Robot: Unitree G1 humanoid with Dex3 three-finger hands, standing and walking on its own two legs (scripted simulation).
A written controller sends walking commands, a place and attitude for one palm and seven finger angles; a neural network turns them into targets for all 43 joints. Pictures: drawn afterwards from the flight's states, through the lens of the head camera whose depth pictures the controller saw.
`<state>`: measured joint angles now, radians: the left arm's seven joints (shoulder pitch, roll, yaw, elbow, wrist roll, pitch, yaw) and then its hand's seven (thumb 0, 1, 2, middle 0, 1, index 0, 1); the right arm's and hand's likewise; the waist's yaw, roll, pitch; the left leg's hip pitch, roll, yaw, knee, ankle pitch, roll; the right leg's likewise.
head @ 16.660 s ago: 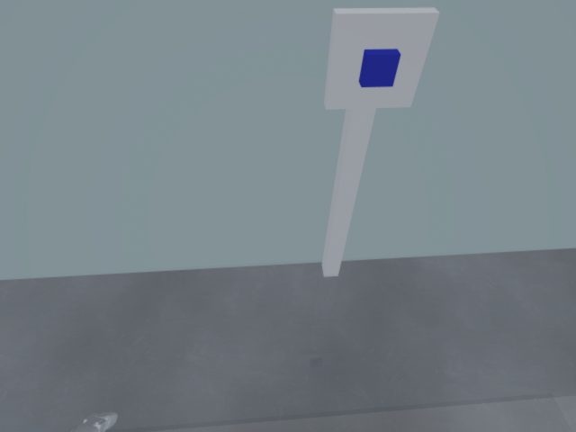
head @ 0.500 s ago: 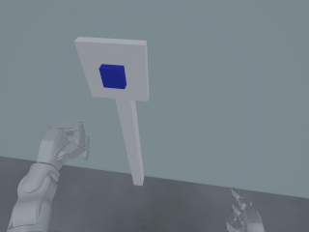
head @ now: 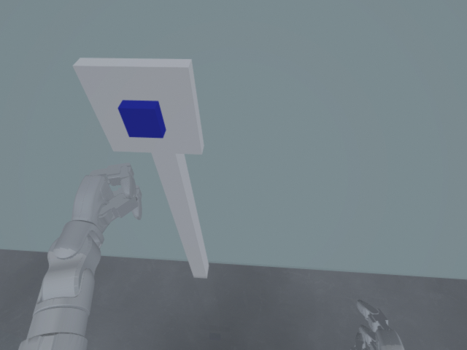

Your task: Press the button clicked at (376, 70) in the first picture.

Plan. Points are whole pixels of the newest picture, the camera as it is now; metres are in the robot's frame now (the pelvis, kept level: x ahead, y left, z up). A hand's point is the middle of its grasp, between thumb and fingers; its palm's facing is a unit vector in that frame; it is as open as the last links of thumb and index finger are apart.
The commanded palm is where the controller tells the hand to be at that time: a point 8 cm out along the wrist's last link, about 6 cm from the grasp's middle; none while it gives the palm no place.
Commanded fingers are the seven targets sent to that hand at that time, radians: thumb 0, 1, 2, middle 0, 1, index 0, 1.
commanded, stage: aim a knuckle at the button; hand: left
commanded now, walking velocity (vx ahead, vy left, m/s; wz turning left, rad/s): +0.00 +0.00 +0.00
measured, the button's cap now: (143, 118) +0.50 +0.21 +0.14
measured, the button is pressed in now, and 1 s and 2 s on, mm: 0 0 3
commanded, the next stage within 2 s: press the button with the knuckle in 1.18 s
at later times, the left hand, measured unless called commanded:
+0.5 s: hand (145, 164) +0.41 +0.19 +0.10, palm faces +0.02 -1.00 -0.01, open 3.1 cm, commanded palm +0.38 +0.24 +0.10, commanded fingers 0.00 0.90 0.90 -1.30 -1.50 -1.30 -1.50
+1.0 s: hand (144, 170) +0.40 +0.19 +0.10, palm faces -0.01 -1.00 +0.00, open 3.1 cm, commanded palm +0.37 +0.24 +0.10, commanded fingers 0.00 0.90 0.90 -1.30 -1.50 -1.30 -1.50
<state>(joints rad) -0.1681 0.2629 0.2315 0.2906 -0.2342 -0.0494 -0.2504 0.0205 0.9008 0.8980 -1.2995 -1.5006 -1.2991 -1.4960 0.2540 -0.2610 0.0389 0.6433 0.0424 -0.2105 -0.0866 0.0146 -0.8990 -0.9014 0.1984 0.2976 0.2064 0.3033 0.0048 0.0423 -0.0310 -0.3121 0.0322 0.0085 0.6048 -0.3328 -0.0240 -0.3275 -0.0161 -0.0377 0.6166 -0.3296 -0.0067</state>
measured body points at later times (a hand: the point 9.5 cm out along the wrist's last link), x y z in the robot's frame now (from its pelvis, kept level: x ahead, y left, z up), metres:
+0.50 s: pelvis -0.01 +0.00 -0.01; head +0.04 -0.01 +0.44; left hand +0.40 +0.25 +0.11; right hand +0.09 -0.27 -0.12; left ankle -0.01 +0.14 -0.73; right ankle -0.01 -0.11 -0.73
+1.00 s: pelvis -0.01 +0.02 -0.01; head +0.02 +0.01 +0.44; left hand +0.39 +0.25 +0.10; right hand +0.10 -0.24 -0.11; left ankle -0.01 +0.14 -0.73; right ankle -0.01 -0.11 -0.73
